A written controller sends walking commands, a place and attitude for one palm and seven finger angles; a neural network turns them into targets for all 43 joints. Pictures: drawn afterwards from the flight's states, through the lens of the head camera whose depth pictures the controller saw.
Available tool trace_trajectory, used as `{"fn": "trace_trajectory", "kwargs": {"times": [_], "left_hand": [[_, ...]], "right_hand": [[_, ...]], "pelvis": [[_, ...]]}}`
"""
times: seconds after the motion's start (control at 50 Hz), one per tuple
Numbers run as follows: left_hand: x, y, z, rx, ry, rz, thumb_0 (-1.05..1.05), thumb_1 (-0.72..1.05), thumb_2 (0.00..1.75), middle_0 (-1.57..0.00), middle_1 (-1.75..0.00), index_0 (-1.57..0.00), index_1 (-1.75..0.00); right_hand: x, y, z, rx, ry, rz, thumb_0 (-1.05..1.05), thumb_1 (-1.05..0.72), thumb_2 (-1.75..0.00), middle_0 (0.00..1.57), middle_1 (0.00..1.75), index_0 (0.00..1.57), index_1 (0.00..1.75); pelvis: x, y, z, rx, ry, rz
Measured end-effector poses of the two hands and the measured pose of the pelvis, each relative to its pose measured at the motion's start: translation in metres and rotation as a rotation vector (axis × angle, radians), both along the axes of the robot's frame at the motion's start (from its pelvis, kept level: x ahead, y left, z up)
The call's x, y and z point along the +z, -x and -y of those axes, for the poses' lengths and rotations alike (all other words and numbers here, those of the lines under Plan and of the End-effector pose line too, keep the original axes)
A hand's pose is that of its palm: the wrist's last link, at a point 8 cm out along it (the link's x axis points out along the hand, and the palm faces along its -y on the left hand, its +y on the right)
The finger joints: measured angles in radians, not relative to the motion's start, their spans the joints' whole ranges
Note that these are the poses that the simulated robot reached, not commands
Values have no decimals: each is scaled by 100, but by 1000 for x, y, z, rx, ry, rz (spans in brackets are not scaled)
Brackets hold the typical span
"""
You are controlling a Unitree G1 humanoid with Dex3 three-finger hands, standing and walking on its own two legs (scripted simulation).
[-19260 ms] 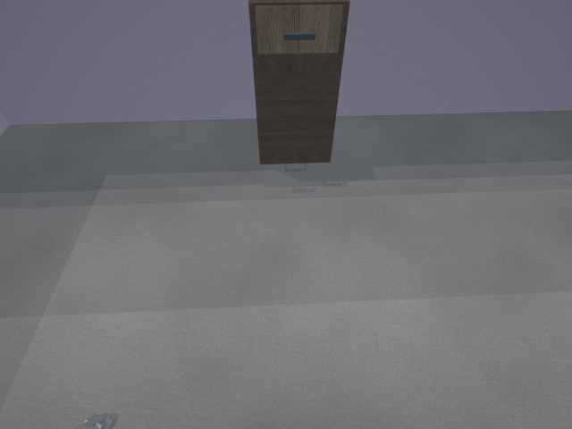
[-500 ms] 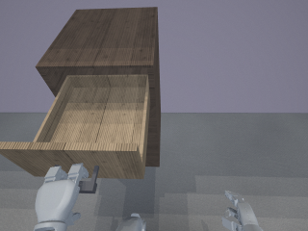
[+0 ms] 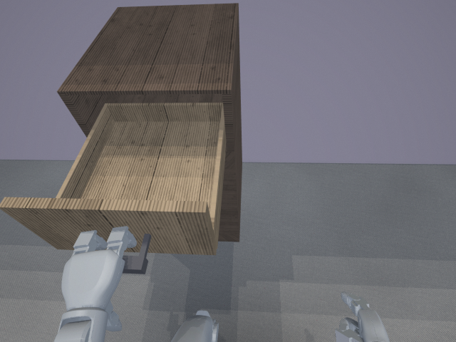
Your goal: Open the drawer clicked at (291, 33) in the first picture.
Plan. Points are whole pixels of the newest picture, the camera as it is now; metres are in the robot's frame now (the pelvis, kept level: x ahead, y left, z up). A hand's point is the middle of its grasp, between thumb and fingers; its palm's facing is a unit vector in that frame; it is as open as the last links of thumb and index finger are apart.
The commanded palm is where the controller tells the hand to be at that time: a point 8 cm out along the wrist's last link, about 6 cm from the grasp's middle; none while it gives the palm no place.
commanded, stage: lift the hand off the handle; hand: left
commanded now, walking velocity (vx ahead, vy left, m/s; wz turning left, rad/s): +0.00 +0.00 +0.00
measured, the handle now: (113, 251) +0.26 +0.24 +0.01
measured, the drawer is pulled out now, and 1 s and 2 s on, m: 0.29 0.29 0.29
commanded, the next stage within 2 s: draw the hand back to the body in 1.26 s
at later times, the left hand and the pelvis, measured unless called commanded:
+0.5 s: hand (88, 265) +0.22 +0.25 +0.05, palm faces +0.04 -0.11 -0.99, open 13.7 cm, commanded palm +0.20 +0.24 +0.12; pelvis +0.02 +0.01 +0.03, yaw -1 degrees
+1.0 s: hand (69, 252) +0.21 +0.24 +0.12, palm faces +0.07 -0.12 -0.99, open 13.8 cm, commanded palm +0.19 +0.23 +0.19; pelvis +0.02 +0.01 +0.05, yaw +0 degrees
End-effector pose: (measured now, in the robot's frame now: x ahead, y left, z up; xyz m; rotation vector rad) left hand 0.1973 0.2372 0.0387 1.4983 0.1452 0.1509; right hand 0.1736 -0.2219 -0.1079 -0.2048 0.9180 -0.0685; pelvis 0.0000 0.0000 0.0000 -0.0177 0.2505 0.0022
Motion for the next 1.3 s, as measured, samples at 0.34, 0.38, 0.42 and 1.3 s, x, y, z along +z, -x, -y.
{"fn": "trace_trajectory", "kwargs": {"times": [0.34, 0.38, 0.42, 1.3], "left_hand": [[40, -4, -9, -21, 29, 16, 0, -48, 30, -32, -120, -38, -122], [47, -3, -12, -9, 29, 26, 0, -49, 30, -31, -120, -37, -122], [53, -1, -13, 2, 30, 32, 0, -49, 30, -31, -120, -36, -121], [163, 13, 2, -55, 59, 65, 0, -49, 30, -31, -120, -32, -120]], "right_hand": [[31, -14, 1, -21, 7, 55, 1, -91, -90, 20, 30, 20, 30], [34, -19, 0, -16, 4, 63, 1, -91, -90, 20, 30, 20, 30], [38, -23, -2, -9, -1, 73, 1, -91, -90, 20, 30, 20, 30], [84, -54, -20, 79, -95, 189, 1, -91, -90, 19, 30, 20, 30]], "pelvis": [[19, -13, -7, -12, 1, 49], [21, -14, -8, -12, 1, 56], [23, -15, -10, -11, 0, 63], [60, -18, -4, -2, -19, 209]]}}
